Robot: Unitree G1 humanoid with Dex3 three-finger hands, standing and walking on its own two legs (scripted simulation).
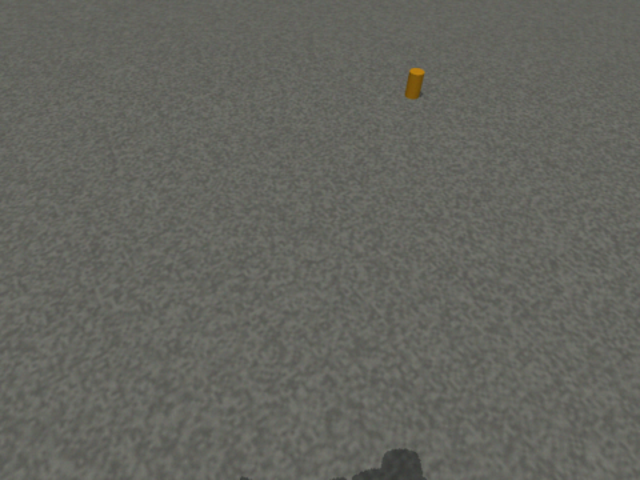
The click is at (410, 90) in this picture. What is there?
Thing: squat round
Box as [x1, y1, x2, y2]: [405, 68, 424, 98]
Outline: 412,68 409,71 405,96 409,98 416,98 419,94 424,72 419,68
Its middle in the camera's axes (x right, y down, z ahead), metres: +0.57 -0.91 +2.33
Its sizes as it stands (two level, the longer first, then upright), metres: 0.086 0.086 0.151
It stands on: the floor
